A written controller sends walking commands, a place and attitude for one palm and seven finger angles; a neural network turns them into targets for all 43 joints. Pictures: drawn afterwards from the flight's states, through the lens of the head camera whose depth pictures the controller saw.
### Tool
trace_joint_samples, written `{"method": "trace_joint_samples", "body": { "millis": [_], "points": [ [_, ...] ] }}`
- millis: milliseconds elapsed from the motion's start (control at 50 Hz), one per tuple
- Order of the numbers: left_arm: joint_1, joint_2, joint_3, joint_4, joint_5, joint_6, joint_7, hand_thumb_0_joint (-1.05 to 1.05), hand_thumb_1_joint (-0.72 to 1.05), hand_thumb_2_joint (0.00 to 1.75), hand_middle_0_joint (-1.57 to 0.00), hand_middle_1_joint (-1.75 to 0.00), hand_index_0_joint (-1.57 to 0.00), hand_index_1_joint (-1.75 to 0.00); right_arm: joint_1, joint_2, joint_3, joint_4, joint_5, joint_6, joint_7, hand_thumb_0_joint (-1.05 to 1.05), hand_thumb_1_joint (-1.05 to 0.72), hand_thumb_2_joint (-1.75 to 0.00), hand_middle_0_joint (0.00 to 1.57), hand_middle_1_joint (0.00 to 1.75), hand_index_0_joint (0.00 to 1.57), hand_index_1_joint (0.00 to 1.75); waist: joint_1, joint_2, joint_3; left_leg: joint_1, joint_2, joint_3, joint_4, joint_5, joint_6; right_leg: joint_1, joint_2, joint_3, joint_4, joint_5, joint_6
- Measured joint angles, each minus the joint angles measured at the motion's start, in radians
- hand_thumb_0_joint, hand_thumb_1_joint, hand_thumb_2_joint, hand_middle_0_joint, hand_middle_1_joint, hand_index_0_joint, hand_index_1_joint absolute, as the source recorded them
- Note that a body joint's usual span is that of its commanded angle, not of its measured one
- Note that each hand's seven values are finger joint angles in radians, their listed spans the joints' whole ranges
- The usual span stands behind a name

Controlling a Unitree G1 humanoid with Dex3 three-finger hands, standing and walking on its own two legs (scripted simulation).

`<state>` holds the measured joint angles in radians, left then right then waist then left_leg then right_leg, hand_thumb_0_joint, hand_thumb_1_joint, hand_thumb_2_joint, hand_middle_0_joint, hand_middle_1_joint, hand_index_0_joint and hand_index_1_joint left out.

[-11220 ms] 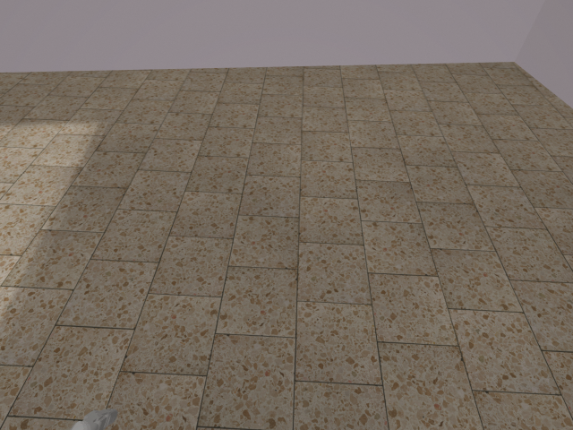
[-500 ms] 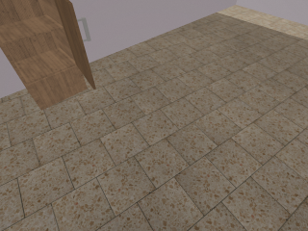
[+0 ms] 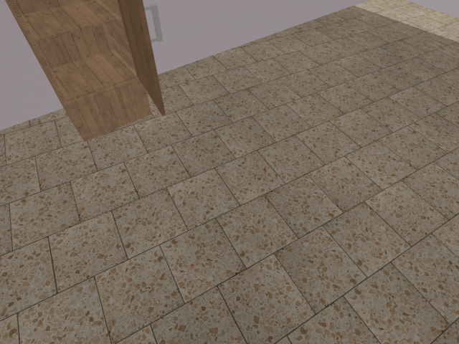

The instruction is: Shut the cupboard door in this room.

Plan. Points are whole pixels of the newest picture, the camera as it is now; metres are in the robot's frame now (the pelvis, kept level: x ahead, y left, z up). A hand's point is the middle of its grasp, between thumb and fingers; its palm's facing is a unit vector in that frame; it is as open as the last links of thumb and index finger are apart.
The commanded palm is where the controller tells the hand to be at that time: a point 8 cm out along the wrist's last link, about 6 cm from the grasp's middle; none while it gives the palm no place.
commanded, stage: stand and wait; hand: left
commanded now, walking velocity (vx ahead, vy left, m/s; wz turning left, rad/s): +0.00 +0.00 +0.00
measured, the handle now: (152, 24) +1.25 +0.40 -0.02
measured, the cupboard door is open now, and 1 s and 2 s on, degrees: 82 82 82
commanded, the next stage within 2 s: turn or walk to find it in 0.30 s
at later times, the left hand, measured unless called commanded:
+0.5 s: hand out of the picture +0.06 +0.17 -0.16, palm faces +0.16 -0.96 -0.24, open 7.3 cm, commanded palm none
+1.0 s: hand out of the picture -0.01 +0.23 -0.16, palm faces +0.35 -0.90 -0.25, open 7.4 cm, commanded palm none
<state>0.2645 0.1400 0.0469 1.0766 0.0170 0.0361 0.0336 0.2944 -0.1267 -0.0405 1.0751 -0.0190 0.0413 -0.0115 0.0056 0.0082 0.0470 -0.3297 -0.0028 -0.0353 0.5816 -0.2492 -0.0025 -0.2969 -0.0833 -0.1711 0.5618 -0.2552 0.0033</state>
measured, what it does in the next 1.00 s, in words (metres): steps on the spot, turning left: left foot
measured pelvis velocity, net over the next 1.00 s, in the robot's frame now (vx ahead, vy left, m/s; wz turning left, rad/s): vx -0.01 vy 0.01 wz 0.33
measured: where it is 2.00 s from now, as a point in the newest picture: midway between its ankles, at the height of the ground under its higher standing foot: outside the picture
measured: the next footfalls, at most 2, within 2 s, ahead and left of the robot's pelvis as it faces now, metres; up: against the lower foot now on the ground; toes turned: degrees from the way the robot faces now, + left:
left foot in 0.72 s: +0.01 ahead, +0.13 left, +0.00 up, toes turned +19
right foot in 1.16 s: +0.07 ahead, -0.12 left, +0.00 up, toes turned +17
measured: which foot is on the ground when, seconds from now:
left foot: down 0.00-0.40, up 0.42-0.70, down 0.72-1.00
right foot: down 0.00-0.74, up 0.76-1.00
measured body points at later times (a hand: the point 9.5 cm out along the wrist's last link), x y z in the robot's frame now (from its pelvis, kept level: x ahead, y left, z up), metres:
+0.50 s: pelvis +0.02 -0.02 +0.01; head +0.02 -0.04 +0.45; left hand +0.05 +0.22 -0.14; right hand +0.08 -0.25 -0.16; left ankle +0.01 +0.11 -0.70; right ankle +0.00 -0.12 -0.73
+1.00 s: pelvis -0.01 +0.01 +0.01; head +0.02 +0.03 +0.46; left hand -0.03 +0.28 -0.14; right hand +0.13 -0.20 -0.13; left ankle -0.03 +0.12 -0.73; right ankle +0.02 -0.14 -0.67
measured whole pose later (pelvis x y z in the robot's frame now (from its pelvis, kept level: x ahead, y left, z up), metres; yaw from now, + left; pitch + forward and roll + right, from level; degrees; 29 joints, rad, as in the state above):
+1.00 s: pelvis -0.01 +0.01 +0.01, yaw +19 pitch -1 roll -1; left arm 0.16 0.25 0.06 0.98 0.01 0.06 0.02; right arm 0.18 -0.18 -0.04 0.99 -0.02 0.02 0.00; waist 0.00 -0.01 0.09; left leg -0.23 0.00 0.00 0.48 -0.23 0.02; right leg -0.43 -0.09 -0.03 1.00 -0.44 0.08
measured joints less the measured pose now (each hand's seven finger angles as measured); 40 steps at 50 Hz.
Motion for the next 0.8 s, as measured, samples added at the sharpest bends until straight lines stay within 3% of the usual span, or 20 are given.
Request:
{"method": "trace_joint_samples", "body": {
  "millis": [120, 240, 300, 340, 400, 500, 580, 660, 720, 760, 800],
  "points": [
    [-0.010, 0.031, 0.012, -0.016, 0.002, 0.008, 0.001, 0.00, 0.91, 0.89, -0.20, -0.30, -0.20, -0.29, -0.014, -0.030, -0.013, -0.032, -0.002, -0.006, 0.001, 0.00, -0.92, -0.90, 0.20, 0.29, 0.20, 0.30, -0.001, -0.025, 0.002, -0.030, -0.016, -0.008, 0.066, -0.040, 0.011, -0.020, -0.021, -0.009, 0.059, -0.039, 0.013],
    [-0.062, 0.056, 0.001, -0.019, -0.003, 0.003, 0.001, 0.00, 0.91, 0.89, -0.20, -0.30, -0.20, -0.29, -0.028, -0.022, 0.005, -0.038, -0.003, -0.038, -0.016, 0.00, -0.91, -0.90, 0.20, 0.29, 0.20, 0.30, -0.018, -0.030, -0.009, 0.010, -0.031, -0.034, -0.026, 0.005, 0.018, -0.035, 0.033, 0.087, 0.197, -0.200, 0.016],
    [-0.085, 0.048, -0.011, -0.027, -0.009, -0.014, -0.001, 0.00, 0.91, 0.89, -0.19, -0.30, -0.20, -0.29, -0.036, -0.027, 0.012, -0.026, -0.004, -0.042, -0.023, 0.00, -0.92, -0.90, 0.20, 0.29, 0.20, 0.30, -0.016, -0.010, -0.020, 0.032, -0.036, -0.054, -0.083, 0.037, 0.011, 0.011, 0.049, 0.111, 0.119, -0.179, 0.020],
    [-0.089, 0.043, -0.020, -0.032, -0.011, -0.031, -0.002, 0.00, 0.91, 0.89, -0.20, -0.30, -0.20, -0.29, -0.040, -0.034, 0.012, -0.018, 0.002, -0.041, -0.023, 0.00, -0.92, -0.90, 0.20, 0.29, 0.20, 0.30, -0.010, -0.008, -0.028, 0.039, -0.047, -0.055, -0.089, 0.041, 0.001, 0.073, 0.043, 0.119, -0.019, -0.068, 0.023],
    [-0.086, 0.020, -0.029, -0.022, -0.009, -0.040, 0.001, 0.00, 0.91, 0.89, -0.20, -0.30, -0.20, -0.29, -0.053, -0.054, 0.006, -0.012, 0.012, -0.032, -0.015, 0.00, -0.92, -0.90, 0.20, 0.29, 0.20, 0.30, -0.014, 0.032, -0.028, 0.044, -0.032, -0.063, -0.061, 0.027, -0.013, 0.106, 0.058, 0.103, -0.044, -0.053, -0.009],
    [-0.072, 0.007, -0.023, -0.035, -0.002, -0.030, 0.001, 0.00, 0.91, 0.89, -0.20, -0.30, -0.21, -0.29, -0.059, -0.066, -0.010, -0.017, 0.007, 0.004, -0.004, 0.00, -0.92, -0.90, 0.20, 0.29, 0.20, 0.30, -0.018, 0.025, -0.025, -0.015, -0.008, 0.009, 0.188, -0.157, -0.020, 0.128, 0.033, 0.058, -0.030, -0.086, -0.024],
    [-0.070, 0.020, -0.014, -0.048, 0.007, -0.027, -0.001, 0.00, 0.92, 0.89, -0.20, -0.30, -0.21, -0.30, -0.080, -0.076, -0.020, -0.026, 0.010, 0.016, 0.003, 0.00, -0.91, -0.90, 0.20, 0.29, 0.20, 0.30, -0.015, 0.004, 0.013, -0.039, 0.023, 0.048, 0.306, -0.212, -0.031, 0.127, 0.007, 0.025, -0.021, -0.089, -0.018],
    [-0.061, 0.038, -0.007, -0.060, 0.010, -0.027, -0.005, 0.00, 0.92, 0.89, -0.20, -0.30, -0.21, -0.30, -0.108, -0.084, -0.020, -0.038, 0.013, 0.016, 0.009, 0.00, -0.91, -0.90, 0.20, 0.29, 0.20, 0.30, -0.005, -0.018, 0.052, -0.004, 0.038, 0.078, 0.209, -0.195, -0.038, 0.108, -0.022, -0.008, 0.005, -0.099, 0.000],
    [-0.042, 0.056, -0.002, -0.062, 0.004, -0.020, -0.008, 0.00, 0.91, 0.89, -0.20, -0.30, -0.21, -0.30, -0.123, -0.093, -0.016, -0.053, 0.011, 0.005, 0.014, 0.00, -0.91, -0.90, 0.20, 0.29, 0.20, 0.30, -0.002, -0.026, 0.063, 0.064, 0.040, 0.100, 0.027, -0.060, -0.031, 0.081, -0.042, -0.032, 0.063, -0.127, 0.024],
    [-0.038, 0.079, 0.004, -0.057, -0.003, -0.003, -0.008, 0.00, 0.91, 0.89, -0.20, -0.30, -0.21, -0.30, -0.139, -0.084, -0.016, -0.060, 0.007, -0.008, 0.015, 0.00, -0.91, -0.90, 0.20, 0.29, 0.20, 0.30, 0.006, -0.058, 0.074, 0.061, 0.017, 0.109, 0.027, -0.069, 0.000, 0.031, -0.064, 0.002, 0.169, -0.195, 0.040],
    [-0.036, 0.093, 0.006, -0.052, -0.005, 0.018, -0.004, 0.00, 0.91, 0.89, -0.20, -0.30, -0.21, -0.29, -0.146, -0.076, -0.011, -0.071, 0.005, -0.019, 0.013, 0.00, -0.91, -0.90, 0.20, 0.29, 0.20, 0.30, 0.011, -0.059, 0.075, 0.063, 0.018, 0.107, 0.024, -0.078, 0.022, -0.029, -0.037, 0.057, 0.314, -0.287, 0.048]
  ]
}}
